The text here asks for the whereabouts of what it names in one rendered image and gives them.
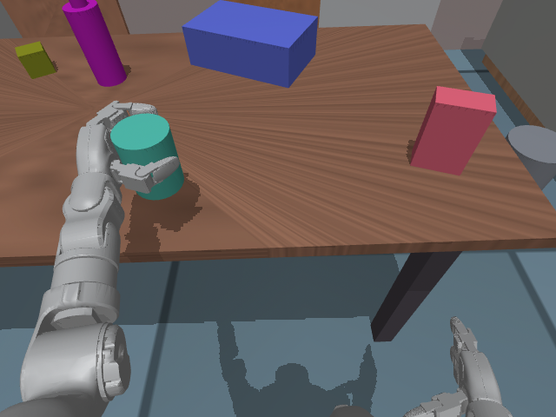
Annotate right robot arm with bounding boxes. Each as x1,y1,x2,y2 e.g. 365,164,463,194
466,400,513,417

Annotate table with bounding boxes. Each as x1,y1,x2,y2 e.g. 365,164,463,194
0,24,556,342

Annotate left robot arm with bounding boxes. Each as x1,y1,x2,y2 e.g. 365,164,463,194
0,172,131,417

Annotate left robot hand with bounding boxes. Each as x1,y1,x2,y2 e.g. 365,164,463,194
76,101,180,194

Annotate right robot hand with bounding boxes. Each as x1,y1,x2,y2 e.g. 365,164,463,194
403,316,503,417

